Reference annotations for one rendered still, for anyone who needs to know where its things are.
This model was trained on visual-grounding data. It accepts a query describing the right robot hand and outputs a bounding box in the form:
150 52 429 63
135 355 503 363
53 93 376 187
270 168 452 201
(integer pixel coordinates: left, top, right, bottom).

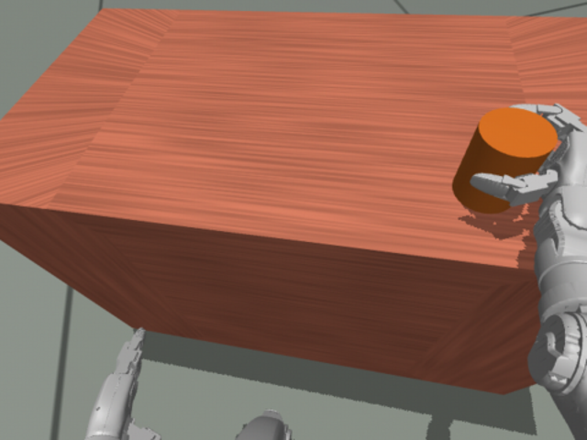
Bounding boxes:
470 104 587 206

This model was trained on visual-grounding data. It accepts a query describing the right robot arm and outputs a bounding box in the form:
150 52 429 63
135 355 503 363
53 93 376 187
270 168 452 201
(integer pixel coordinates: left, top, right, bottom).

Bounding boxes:
527 185 587 440

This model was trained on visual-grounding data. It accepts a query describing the left robot hand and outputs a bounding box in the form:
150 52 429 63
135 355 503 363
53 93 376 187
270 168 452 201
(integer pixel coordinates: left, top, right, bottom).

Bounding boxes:
85 327 161 440

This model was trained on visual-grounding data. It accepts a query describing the can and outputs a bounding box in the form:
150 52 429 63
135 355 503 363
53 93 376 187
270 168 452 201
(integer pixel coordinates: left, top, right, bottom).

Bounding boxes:
452 107 558 214

